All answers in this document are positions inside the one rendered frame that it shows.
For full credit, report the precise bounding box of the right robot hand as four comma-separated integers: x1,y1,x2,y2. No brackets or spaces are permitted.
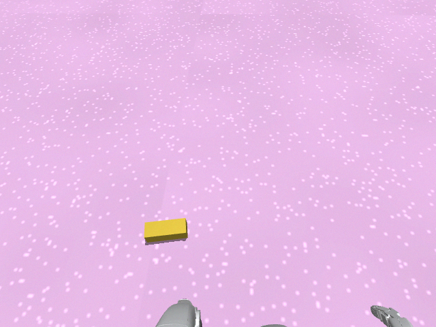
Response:
371,305,413,327

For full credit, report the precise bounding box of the carton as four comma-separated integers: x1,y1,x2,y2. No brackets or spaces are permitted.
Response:
144,218,188,243

